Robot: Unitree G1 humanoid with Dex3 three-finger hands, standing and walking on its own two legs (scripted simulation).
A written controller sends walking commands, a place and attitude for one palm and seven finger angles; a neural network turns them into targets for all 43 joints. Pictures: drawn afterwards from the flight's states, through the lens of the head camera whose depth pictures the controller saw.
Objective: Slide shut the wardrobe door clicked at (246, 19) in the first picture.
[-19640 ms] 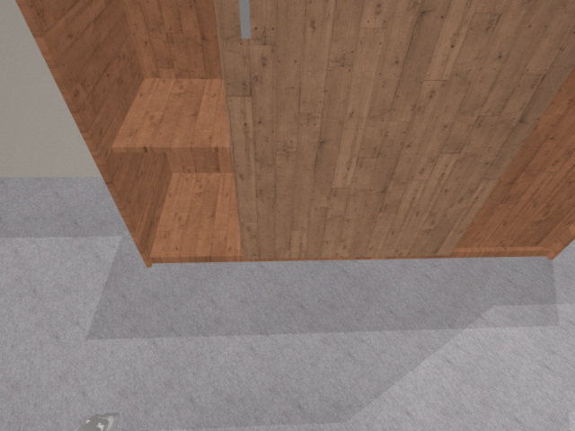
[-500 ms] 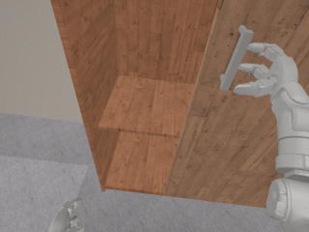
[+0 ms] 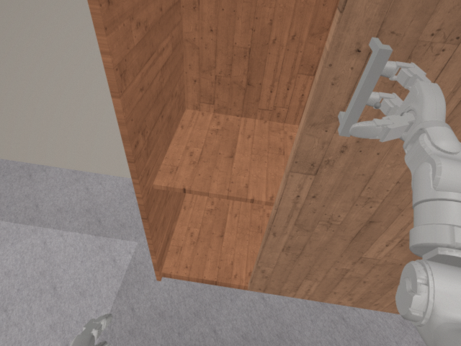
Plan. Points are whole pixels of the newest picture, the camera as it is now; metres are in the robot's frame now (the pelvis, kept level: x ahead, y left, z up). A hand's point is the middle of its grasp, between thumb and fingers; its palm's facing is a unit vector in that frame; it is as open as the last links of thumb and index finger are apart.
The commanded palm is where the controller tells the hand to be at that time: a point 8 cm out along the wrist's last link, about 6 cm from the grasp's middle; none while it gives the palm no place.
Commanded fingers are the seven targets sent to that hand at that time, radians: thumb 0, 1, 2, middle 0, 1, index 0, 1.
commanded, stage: slide the fingers in behind the handle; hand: right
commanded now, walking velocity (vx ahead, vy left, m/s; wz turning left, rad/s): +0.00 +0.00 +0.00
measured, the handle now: (359, 89) +0.48 -0.15 +0.26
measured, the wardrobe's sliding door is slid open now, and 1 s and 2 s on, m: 0.38 0.38 0.38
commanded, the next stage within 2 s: grip the handle and tug to test in 1.58 s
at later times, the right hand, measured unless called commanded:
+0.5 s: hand (369, 105) +0.42 -0.15 +0.26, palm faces +0.04 +1.00 -0.01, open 14.0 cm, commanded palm +0.40 -0.20 +0.26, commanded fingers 0.00 0.50 -0.30 0.30 1.20 0.30 1.20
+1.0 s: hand (351, 105) +0.43 -0.12 +0.26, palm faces +0.04 +1.00 -0.01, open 14.0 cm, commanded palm +0.40 -0.18 +0.26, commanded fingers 0.00 0.50 -0.30 0.30 1.20 0.30 1.20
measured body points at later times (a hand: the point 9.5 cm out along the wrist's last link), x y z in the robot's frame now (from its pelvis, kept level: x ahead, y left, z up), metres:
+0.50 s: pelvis +0.00 +0.00 +0.00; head -0.02 +0.03 +0.45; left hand +0.16 +0.25 -0.10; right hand +0.41 -0.20 +0.26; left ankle -0.08 +0.10 -0.74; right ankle +0.05 -0.13 -0.74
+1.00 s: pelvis +0.00 +0.01 +0.00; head -0.01 +0.04 +0.45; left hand +0.15 +0.25 -0.11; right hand +0.42 -0.18 +0.26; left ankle -0.08 +0.10 -0.74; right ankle +0.05 -0.13 -0.74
